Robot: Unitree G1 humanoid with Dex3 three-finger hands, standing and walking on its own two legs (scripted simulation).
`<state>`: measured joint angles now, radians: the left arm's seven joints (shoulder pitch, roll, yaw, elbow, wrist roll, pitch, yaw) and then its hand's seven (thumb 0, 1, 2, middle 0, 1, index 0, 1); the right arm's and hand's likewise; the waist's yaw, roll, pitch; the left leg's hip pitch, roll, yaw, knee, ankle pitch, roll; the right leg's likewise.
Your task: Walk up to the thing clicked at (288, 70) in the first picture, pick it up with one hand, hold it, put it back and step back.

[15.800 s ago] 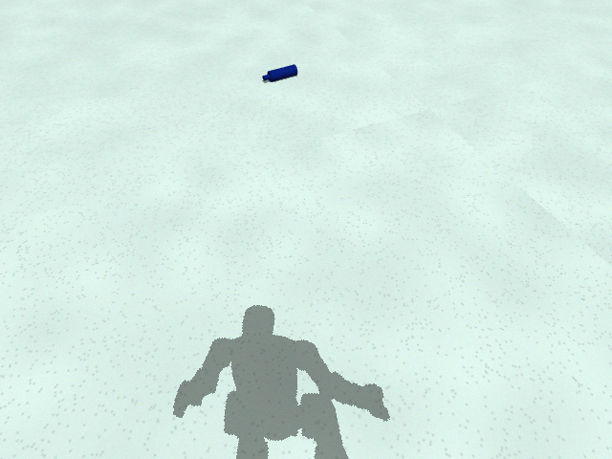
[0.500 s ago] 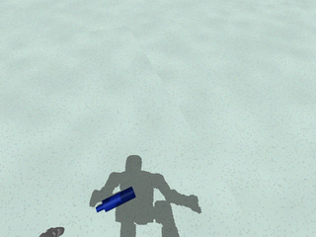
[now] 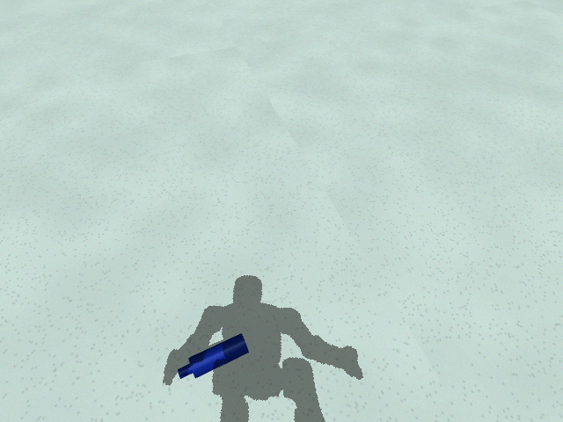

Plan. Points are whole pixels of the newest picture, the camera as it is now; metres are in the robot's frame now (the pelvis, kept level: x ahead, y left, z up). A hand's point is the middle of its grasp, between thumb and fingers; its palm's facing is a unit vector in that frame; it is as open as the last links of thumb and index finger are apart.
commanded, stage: walk up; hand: left
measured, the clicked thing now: (213, 358) +0.41 +0.25 -0.75
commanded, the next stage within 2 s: stand in 0.32 s
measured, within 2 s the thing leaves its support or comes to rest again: neither
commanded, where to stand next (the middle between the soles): +0.03 -0.02 m, yaw +0 degrees
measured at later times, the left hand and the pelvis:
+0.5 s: hand out of the picture +0.09 +0.25 -0.16, palm faces -0.03 -0.94 -0.34, open 7.4 cm; pelvis +0.01 +0.00 +0.00, yaw +0 degrees
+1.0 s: hand out of the picture +0.09 +0.25 -0.16, palm faces -0.02 -0.94 -0.34, open 7.4 cm; pelvis +0.02 +0.00 +0.00, yaw +0 degrees
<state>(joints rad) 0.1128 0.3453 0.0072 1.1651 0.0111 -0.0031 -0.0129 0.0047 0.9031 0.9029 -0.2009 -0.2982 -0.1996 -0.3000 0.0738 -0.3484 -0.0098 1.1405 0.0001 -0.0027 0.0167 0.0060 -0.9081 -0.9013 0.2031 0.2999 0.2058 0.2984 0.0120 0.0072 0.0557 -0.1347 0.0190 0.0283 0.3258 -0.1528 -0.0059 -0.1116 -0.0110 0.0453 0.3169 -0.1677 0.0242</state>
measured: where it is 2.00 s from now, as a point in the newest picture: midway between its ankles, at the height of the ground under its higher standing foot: outside the picture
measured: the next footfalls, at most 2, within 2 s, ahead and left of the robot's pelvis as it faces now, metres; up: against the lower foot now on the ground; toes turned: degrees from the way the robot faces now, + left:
none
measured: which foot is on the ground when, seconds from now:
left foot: down 0.00-1.00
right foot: down 0.00-1.00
